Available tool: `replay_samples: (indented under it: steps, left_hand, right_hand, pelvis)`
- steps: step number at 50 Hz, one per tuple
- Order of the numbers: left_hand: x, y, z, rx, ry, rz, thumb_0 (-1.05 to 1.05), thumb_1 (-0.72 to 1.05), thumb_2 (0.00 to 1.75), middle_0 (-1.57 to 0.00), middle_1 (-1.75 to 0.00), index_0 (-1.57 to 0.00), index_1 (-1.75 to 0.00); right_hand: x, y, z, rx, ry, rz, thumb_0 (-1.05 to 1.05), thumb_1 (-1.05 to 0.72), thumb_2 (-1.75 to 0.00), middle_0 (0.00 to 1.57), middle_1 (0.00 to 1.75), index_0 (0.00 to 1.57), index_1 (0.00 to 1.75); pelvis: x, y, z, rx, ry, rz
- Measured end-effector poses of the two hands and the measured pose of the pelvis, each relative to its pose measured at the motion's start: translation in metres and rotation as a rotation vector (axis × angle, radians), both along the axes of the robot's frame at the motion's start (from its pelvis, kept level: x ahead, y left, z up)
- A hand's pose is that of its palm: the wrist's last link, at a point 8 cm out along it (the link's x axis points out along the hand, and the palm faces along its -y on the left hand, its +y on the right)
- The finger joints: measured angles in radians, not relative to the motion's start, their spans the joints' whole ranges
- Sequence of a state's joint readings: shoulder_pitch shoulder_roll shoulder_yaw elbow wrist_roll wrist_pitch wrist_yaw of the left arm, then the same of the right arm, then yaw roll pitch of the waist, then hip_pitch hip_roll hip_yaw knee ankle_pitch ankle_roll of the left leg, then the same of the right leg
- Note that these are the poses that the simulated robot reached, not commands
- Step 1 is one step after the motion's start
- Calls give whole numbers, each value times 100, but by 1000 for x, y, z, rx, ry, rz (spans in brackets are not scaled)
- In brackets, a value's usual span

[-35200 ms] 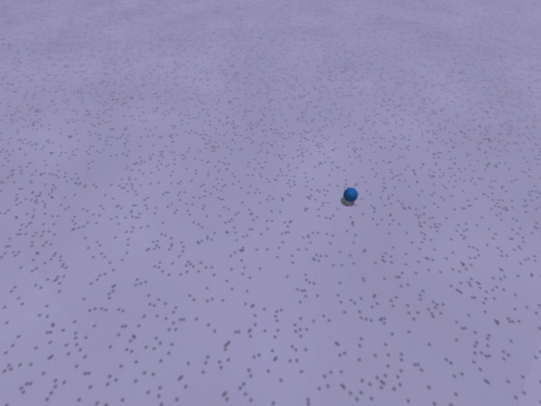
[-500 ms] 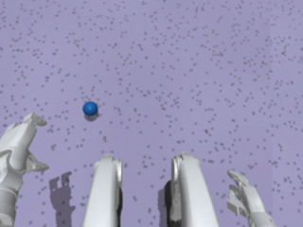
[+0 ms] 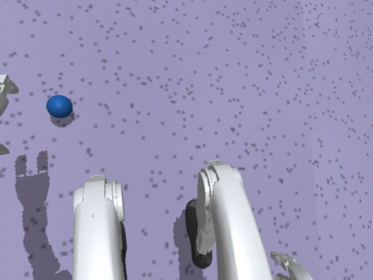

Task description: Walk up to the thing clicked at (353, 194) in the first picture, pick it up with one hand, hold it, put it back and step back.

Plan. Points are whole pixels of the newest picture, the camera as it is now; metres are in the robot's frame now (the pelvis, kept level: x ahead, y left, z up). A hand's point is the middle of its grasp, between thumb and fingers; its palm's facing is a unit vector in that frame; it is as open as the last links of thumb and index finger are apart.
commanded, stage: rise first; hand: left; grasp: from above
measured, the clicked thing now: (59, 106) +0.57 +0.28 -0.34
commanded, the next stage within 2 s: none
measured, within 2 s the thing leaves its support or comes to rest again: neither
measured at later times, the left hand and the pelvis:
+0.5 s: hand (13, 112) +0.49 +0.33 -0.19, palm faces -0.46 -0.04 -0.89, open 13.6 cm; pelvis +0.01 +0.00 -0.03, yaw -2 degrees
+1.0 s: hand (21, 109) +0.50 +0.33 -0.21, palm faces -0.46 -0.05 -0.88, open 14.1 cm; pelvis +0.01 +0.01 -0.04, yaw -3 degrees
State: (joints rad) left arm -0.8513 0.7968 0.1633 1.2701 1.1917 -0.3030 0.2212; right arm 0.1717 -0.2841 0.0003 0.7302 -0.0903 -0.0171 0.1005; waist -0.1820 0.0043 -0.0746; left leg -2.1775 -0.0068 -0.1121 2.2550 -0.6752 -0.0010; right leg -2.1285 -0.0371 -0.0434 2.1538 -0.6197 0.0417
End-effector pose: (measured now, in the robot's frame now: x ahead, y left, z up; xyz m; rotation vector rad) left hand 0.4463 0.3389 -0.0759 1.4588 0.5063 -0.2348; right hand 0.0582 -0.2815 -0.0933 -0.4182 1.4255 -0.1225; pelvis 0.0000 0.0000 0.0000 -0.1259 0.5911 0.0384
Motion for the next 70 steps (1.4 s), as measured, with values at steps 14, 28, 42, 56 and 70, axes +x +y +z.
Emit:
replay_samples:
  steps: [14, 28, 42, 56, 70]
  left_hand:
    - [30, -4, -34, 44, 14, -78, 0, -42, 93, -17, -92, -16, -91]
    - [50, -6, -59, 46, 4, -64, 0, -42, 92, -18, -91, -17, -90]
    - [61, -9, -76, 38, 10, -54, 0, -48, 96, -13, -98, -13, -97]
    - [68, -12, -84, 37, 3, -61, 0, -54, 102, -9, -102, -8, -101]
    - [72, -17, -88, 38, 6, -68, 0, -55, 102, -9, -103, -8, -103]
  right_hand:
    - [-9, 4, -13, -10, 89, 28, 0, -91, -90, 21, 30, 20, 30]
    - [-12, 6, -20, -16, 134, 49, 0, -92, -90, 21, 30, 20, 30]
    - [-19, 11, -17, -18, 169, 38, 0, -92, -90, 21, 30, 20, 30]
    - [-26, 15, -16, -16, 175, 32, -1, -92, -90, 20, 30, 20, 30]
    - [-36, 19, -19, -17, 160, 20, -1, -92, -90, 20, 30, 20, 30]
  pelvis:
    - [5, 2, -21, -17, 12, -3]
    - [11, 3, -33, -30, 23, -16]
    - [14, 5, -37, -45, 36, -21]
    - [13, 8, -41, -57, 27, -24]
    - [8, 9, -48, -66, 6, -28]
